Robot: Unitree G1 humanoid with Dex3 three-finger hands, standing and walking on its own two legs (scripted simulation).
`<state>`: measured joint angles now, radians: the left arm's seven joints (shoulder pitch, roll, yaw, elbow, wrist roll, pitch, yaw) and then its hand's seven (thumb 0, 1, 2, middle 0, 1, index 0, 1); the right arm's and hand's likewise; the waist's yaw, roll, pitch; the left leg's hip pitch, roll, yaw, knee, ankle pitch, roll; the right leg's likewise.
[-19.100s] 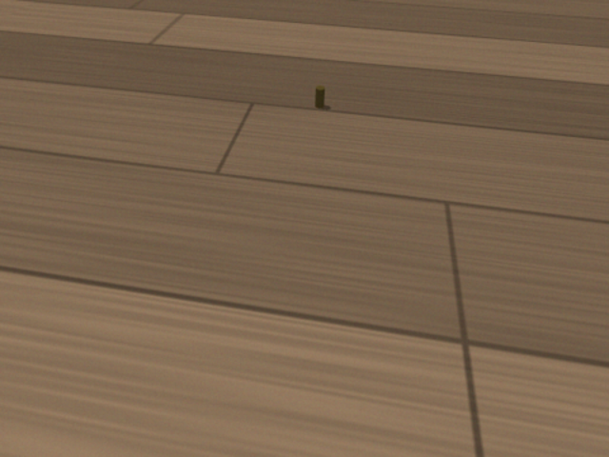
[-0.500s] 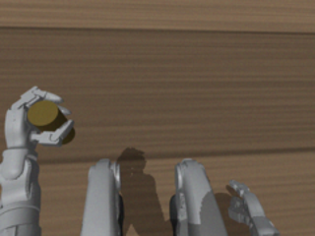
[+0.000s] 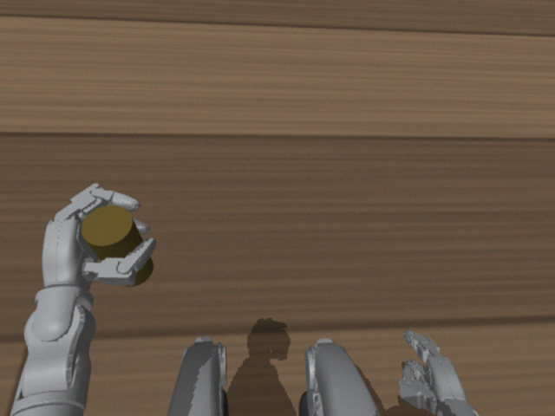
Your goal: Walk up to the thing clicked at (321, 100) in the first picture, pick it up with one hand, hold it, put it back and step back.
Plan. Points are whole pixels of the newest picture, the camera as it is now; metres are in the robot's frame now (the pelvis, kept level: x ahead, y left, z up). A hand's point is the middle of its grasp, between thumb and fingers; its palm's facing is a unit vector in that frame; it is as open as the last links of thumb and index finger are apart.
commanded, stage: lift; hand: left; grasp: from the side
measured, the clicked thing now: (122, 249) +0.35 +0.21 +0.01
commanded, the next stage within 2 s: hold in 1.14 s
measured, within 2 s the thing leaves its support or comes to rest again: neither
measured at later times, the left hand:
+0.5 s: hand (111, 212) +0.35 +0.18 +0.12, palm faces +0.08 -1.00 -0.05, open 8.0 cm
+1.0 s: hand (103, 184) +0.36 +0.18 +0.15, palm faces +0.08 -1.00 -0.03, open 8.0 cm
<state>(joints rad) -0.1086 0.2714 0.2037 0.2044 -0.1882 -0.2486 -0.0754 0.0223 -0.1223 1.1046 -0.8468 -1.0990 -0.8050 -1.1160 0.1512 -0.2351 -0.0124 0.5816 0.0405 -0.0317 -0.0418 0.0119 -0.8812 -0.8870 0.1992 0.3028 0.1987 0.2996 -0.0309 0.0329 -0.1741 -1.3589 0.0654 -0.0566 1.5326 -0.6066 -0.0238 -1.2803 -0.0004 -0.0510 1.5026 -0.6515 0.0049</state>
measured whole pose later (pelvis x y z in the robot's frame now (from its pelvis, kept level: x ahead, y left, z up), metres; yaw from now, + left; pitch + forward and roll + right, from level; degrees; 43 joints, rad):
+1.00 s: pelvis +0.03 +0.00 +0.11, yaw +1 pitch +11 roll -2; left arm -0.13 0.21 0.15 0.40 -0.17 -0.33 -0.09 0.02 -0.12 1.11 -0.85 -1.10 -0.81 -1.11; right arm 0.24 -0.22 0.00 0.64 0.02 -0.02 -0.03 0.01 -0.89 -0.89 0.20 0.30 0.20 0.30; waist -0.03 0.02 -0.06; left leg -0.74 0.06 -0.01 0.99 -0.45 -0.02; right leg -0.67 -0.01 -0.03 0.96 -0.48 0.01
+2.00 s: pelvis +0.03 +0.00 +0.14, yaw +1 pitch +6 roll -1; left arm -0.11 0.19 0.13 0.44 -0.17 -0.35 -0.10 0.02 -0.12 1.11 -0.85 -1.10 -0.81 -1.11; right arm 0.23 -0.22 0.00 0.64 0.02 0.00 -0.03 0.01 -0.90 -0.90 0.20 0.30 0.20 0.30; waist -0.02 0.02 -0.03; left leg -0.54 0.05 0.00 0.82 -0.38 -0.03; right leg -0.48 -0.01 -0.03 0.81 -0.42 0.01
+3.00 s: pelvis +0.03 -0.01 +0.14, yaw +2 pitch +5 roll +0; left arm -0.11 0.18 0.14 0.44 -0.18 -0.37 -0.12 0.02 -0.12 1.11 -0.85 -1.10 -0.81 -1.11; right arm 0.22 -0.23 -0.01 0.66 0.02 -0.01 -0.03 0.01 -0.90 -0.90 0.20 0.30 0.20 0.30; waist -0.02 0.02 -0.01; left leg -0.52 0.05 0.00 0.80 -0.37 -0.03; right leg -0.47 -0.01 -0.03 0.80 -0.42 0.00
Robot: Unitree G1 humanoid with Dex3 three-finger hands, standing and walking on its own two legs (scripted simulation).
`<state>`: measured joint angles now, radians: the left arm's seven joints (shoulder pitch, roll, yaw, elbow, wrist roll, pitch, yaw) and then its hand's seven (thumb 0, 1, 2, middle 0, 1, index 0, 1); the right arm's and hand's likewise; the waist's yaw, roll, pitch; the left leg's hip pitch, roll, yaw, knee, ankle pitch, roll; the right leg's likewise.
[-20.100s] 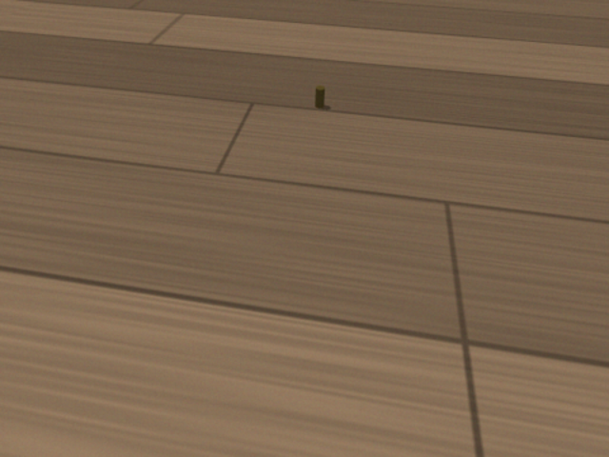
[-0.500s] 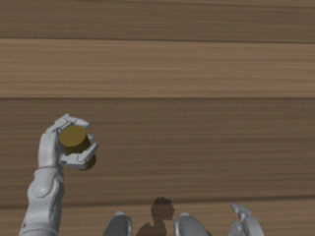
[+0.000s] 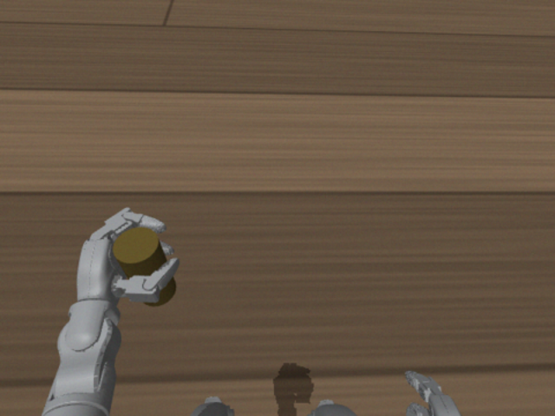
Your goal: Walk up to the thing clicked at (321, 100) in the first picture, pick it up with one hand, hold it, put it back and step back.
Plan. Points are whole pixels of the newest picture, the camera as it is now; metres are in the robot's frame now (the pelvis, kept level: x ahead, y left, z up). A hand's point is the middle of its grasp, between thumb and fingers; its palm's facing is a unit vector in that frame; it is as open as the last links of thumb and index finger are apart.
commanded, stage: lift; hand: left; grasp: from the side
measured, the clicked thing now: (148, 269) +0.34 +0.18 +0.01
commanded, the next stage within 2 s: hold in 0.14 s
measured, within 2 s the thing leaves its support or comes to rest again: neither
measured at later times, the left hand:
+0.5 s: hand (150, 252) +0.34 +0.16 +0.06, palm faces +0.05 -1.00 -0.03, open 8.0 cm
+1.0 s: hand (147, 257) +0.32 +0.16 +0.07, palm faces +0.05 -1.00 -0.03, open 8.0 cm
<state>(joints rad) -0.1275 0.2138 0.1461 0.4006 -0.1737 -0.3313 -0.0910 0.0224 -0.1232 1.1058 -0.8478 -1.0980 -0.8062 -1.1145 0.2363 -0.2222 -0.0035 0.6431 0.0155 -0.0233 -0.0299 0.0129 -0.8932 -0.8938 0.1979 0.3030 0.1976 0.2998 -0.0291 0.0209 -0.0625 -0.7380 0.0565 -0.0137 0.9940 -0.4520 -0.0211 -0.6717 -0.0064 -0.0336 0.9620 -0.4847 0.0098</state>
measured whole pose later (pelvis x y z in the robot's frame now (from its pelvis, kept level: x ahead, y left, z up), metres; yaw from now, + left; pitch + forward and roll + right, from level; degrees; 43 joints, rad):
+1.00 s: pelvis +0.00 +0.00 +0.02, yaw +0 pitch +6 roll -1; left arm -0.11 0.19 0.13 0.44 -0.17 -0.35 -0.10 0.02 -0.12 1.11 -0.85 -1.10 -0.81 -1.11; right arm 0.23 -0.22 0.00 0.64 0.02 0.00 -0.03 0.01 -0.90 -0.90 0.20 0.30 0.20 0.30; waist -0.02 0.02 -0.03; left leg -0.54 0.05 0.00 0.82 -0.38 -0.03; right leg -0.48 -0.01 -0.03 0.81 -0.42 0.01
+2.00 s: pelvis +0.00 -0.01 +0.03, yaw +0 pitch +5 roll +0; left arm -0.11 0.18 0.14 0.44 -0.18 -0.37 -0.12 0.02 -0.12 1.11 -0.85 -1.10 -0.81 -1.11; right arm 0.22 -0.23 -0.01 0.66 0.02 -0.01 -0.03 0.01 -0.90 -0.90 0.20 0.30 0.20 0.30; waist -0.02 0.02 -0.01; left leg -0.52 0.05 0.00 0.80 -0.37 -0.03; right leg -0.47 -0.01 -0.03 0.80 -0.42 0.00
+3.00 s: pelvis -0.01 -0.01 +0.02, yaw +0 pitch +5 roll -1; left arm -0.11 0.19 0.14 0.46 -0.17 -0.38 -0.12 0.02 -0.12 1.11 -0.85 -1.10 -0.81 -1.11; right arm 0.22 -0.23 -0.01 0.65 0.02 -0.01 -0.03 0.01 -0.90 -0.90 0.20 0.30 0.20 0.30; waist -0.02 0.02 -0.02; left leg -0.53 0.05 0.00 0.82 -0.37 -0.03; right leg -0.48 -0.01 -0.03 0.81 -0.41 0.00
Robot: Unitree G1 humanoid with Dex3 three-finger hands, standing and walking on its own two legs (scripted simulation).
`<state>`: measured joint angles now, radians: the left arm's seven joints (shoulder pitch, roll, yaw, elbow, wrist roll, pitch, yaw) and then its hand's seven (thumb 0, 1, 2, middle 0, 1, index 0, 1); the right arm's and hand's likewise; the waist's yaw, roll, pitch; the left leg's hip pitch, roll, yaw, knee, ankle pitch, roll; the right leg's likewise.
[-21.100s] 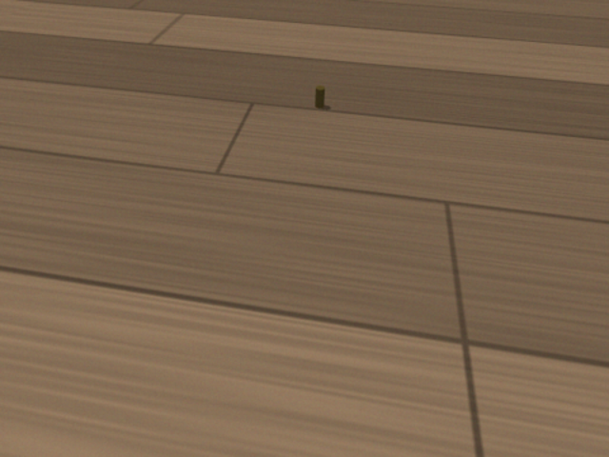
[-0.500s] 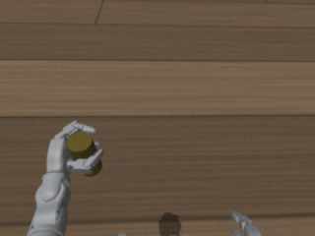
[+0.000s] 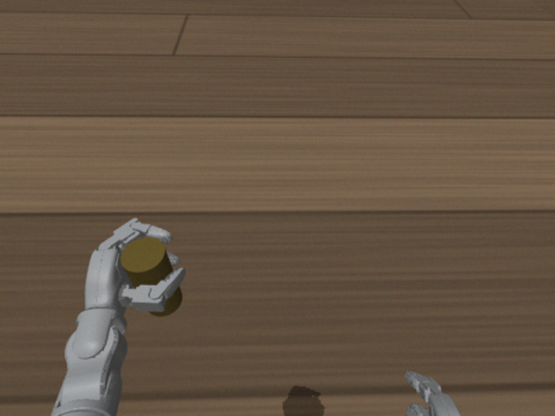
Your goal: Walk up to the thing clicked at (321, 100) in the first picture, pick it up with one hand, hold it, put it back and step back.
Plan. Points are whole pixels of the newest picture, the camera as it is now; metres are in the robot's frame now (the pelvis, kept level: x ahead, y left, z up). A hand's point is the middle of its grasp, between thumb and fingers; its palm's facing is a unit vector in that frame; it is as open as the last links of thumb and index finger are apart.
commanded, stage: hold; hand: left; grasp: from the side
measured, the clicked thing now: (154, 279) +0.32 +0.17 +0.02
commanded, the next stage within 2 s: crouch in 1.84 s
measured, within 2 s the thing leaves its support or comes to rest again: neither
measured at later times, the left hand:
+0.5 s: hand (158, 273) +0.32 +0.16 +0.05, palm faces +0.04 -1.00 -0.02, open 8.0 cm
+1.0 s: hand (160, 272) +0.32 +0.16 +0.05, palm faces +0.04 -1.00 -0.01, open 8.0 cm
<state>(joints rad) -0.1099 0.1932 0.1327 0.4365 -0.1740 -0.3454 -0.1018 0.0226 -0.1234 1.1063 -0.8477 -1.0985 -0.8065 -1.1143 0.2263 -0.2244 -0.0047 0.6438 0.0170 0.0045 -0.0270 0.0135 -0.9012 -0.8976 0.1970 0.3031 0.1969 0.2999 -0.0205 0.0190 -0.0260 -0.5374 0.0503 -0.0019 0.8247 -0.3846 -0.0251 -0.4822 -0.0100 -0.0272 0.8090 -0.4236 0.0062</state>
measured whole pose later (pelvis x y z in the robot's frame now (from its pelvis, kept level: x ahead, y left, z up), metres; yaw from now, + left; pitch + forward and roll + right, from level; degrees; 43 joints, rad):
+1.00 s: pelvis +0.00 +0.00 +0.00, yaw +0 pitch +5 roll +0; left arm -0.11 0.18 0.14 0.44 -0.18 -0.37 -0.12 0.02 -0.12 1.11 -0.85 -1.10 -0.81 -1.11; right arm 0.22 -0.23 -0.01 0.66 0.02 -0.01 -0.03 0.01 -0.90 -0.90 0.20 0.30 0.20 0.30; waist -0.02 0.02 -0.01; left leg -0.52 0.05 0.00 0.80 -0.37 -0.03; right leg -0.47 -0.01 -0.03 0.80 -0.42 0.00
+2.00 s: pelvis -0.01 +0.00 +0.00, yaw +0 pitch +5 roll -1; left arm -0.11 0.19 0.14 0.46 -0.17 -0.38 -0.12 0.02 -0.12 1.11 -0.85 -1.10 -0.81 -1.11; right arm 0.22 -0.23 -0.01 0.65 0.02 -0.01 -0.03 0.01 -0.90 -0.90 0.20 0.30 0.20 0.30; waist -0.02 0.02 -0.02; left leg -0.53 0.05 0.00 0.82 -0.37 -0.03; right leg -0.48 -0.01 -0.03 0.81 -0.41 0.00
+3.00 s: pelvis -0.08 +0.00 -0.31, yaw -4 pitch +32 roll -3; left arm -0.55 0.32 0.41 1.04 -0.12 -0.81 -0.22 0.02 -0.14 1.12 -0.86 -1.08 -0.82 -1.10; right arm 0.05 -0.25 0.02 0.71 -0.11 -0.03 0.09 0.01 -0.90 -0.91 0.20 0.30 0.20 0.30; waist -0.07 -0.03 -0.15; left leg -2.01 0.06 -0.10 2.09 -0.65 -0.04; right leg -1.94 0.01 -0.05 2.09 -0.71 -0.01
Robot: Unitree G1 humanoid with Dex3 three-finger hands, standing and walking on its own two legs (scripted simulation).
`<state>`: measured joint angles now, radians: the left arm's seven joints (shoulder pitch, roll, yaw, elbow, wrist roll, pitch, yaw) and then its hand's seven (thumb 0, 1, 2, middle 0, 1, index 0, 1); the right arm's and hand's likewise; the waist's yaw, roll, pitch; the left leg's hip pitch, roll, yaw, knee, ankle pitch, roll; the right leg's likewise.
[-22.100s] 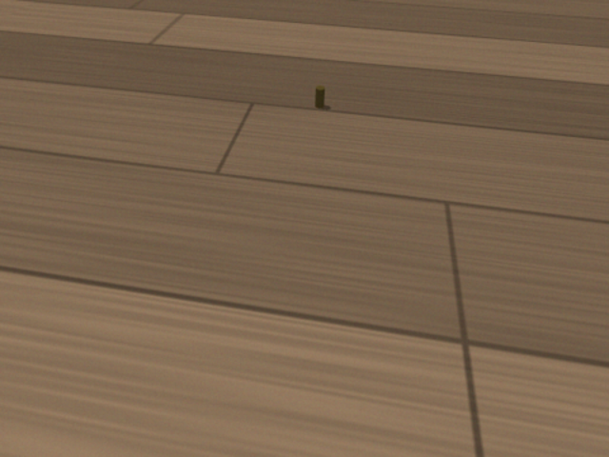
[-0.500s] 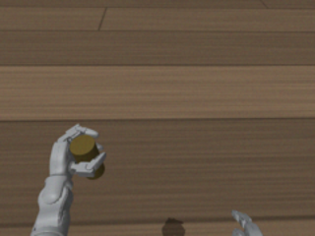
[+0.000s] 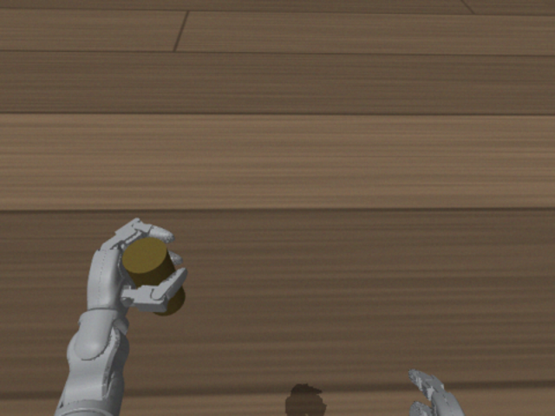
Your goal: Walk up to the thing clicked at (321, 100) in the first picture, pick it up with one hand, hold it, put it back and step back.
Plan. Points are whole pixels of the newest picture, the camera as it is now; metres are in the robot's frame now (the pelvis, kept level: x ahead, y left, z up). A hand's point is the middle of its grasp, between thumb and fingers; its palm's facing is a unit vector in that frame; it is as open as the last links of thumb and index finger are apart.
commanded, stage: hold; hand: left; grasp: from the side
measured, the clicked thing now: (157, 279) +0.32 +0.17 +0.02
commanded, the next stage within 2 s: crouch in 0.84 s
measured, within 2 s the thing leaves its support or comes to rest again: neither
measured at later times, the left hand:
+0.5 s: hand (157, 270) +0.32 +0.16 +0.05, palm faces +0.04 -1.00 -0.02, open 8.0 cm
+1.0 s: hand (156, 274) +0.31 +0.16 +0.05, palm faces +0.04 -1.00 -0.03, open 8.0 cm
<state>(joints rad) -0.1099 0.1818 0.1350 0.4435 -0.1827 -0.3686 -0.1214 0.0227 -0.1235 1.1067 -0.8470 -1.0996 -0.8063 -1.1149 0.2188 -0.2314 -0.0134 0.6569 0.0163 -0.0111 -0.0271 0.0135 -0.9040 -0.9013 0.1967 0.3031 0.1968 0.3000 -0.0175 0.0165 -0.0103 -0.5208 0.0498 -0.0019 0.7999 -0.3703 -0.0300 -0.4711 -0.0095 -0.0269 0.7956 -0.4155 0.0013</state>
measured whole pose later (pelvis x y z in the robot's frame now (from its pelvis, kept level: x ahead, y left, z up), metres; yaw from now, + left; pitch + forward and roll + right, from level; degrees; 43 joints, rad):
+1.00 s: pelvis -0.01 +0.00 +0.00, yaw +0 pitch +5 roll -1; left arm -0.11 0.19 0.14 0.46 -0.17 -0.38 -0.12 0.02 -0.12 1.11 -0.85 -1.10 -0.81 -1.11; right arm 0.22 -0.23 -0.01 0.65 0.02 -0.01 -0.03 0.01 -0.90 -0.90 0.20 0.30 0.20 0.30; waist -0.02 0.02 -0.02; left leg -0.53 0.05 0.00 0.82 -0.37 -0.03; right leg -0.48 -0.01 -0.03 0.81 -0.41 0.00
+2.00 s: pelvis -0.08 +0.00 -0.32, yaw -4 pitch +32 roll -3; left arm -0.55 0.32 0.41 1.04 -0.12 -0.81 -0.22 0.02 -0.14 1.12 -0.86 -1.08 -0.82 -1.10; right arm 0.05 -0.25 0.02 0.71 -0.11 -0.03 0.09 0.01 -0.90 -0.91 0.20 0.30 0.20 0.30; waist -0.07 -0.03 -0.15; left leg -2.01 0.06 -0.10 2.09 -0.65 -0.04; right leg -1.94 0.01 -0.05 2.09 -0.71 -0.01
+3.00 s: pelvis -0.08 +0.01 -0.44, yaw -10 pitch +24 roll -8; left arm -0.52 0.50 0.51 1.02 -0.15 -0.83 -0.22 0.02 -0.14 1.13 -0.87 -1.08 -0.83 -1.09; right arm -0.05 -0.31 0.16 0.70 -0.19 0.02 0.11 0.01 -0.90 -0.90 0.20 0.30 0.20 0.30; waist -0.13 -0.10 0.07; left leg -2.29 0.04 -0.24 2.55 -0.70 -0.05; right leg -2.17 0.05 -0.13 2.47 -0.73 0.02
